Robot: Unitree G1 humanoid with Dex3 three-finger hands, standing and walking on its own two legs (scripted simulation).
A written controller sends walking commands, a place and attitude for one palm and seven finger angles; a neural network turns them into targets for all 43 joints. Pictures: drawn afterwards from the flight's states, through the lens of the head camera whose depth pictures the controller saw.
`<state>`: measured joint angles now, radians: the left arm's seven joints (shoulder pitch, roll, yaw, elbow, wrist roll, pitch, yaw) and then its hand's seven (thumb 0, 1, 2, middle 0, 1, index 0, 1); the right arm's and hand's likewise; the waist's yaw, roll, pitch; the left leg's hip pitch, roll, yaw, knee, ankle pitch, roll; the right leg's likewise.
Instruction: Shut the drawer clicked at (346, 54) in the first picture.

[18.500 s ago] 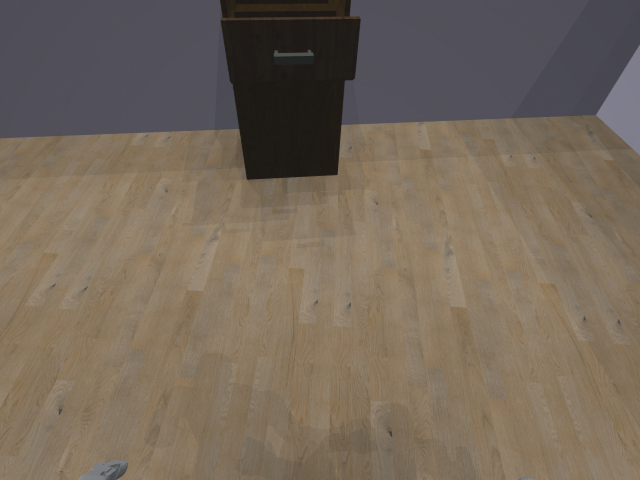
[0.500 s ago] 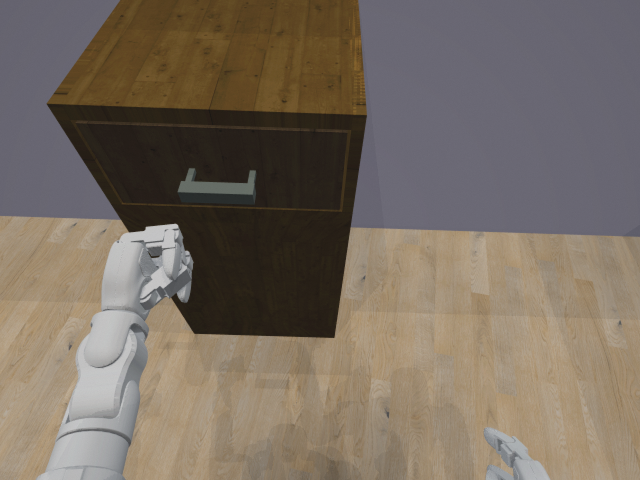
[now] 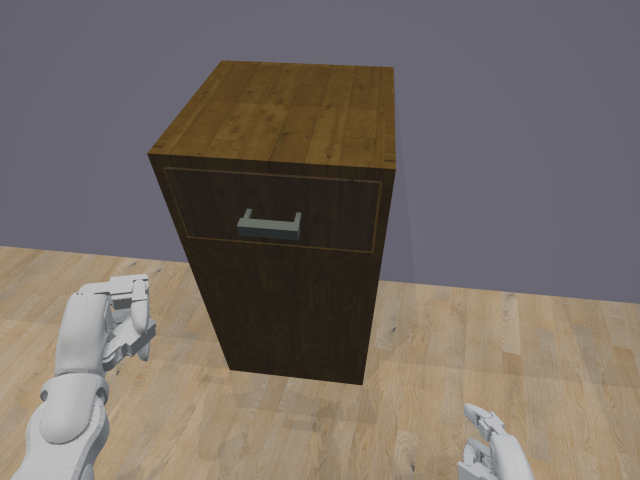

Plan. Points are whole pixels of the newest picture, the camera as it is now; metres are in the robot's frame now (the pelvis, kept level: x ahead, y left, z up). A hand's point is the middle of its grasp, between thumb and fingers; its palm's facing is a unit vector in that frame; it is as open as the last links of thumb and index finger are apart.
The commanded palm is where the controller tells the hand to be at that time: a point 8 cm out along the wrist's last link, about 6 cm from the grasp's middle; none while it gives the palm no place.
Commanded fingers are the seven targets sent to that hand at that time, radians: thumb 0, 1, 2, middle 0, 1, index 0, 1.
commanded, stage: draw the hand back to the body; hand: left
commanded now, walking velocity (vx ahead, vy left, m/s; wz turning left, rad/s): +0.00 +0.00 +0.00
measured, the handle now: (271, 221) +0.58 +0.16 -0.03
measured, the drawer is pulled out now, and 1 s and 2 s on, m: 0.00 0.00 0.00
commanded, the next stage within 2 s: step back with the hand held close in 0.46 s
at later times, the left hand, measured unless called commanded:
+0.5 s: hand (82, 371) +0.17 +0.23 +0.16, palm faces +0.39 -0.84 -0.37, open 3.2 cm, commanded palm +0.12 +0.27 +0.18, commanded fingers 0.00 0.90 0.90 -1.40 -1.60 -1.40 -1.60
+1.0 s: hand (95, 370) +0.17 +0.22 +0.15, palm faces +0.26 -0.82 -0.51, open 3.2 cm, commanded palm +0.11 +0.27 +0.18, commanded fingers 0.00 0.90 0.90 -1.40 -1.60 -1.40 -1.60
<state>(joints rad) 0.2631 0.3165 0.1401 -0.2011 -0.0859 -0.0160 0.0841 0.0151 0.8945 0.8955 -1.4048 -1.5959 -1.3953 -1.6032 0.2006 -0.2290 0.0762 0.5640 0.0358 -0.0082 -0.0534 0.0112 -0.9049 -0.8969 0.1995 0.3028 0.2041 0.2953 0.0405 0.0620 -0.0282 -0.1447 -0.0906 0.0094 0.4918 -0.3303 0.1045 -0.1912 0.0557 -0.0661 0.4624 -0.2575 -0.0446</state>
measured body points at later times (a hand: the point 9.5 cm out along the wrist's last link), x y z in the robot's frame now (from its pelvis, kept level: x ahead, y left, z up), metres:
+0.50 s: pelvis -0.01 -0.01 +0.00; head -0.04 -0.03 +0.45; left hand +0.14 +0.27 +0.18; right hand +0.18 -0.23 -0.08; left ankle -0.04 +0.04 -0.74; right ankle -0.01 -0.09 -0.74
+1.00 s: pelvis -0.03 -0.01 +0.00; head +0.00 -0.01 +0.45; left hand +0.15 +0.27 +0.18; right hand +0.13 -0.27 -0.09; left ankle -0.04 +0.04 -0.74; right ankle +0.00 -0.09 -0.74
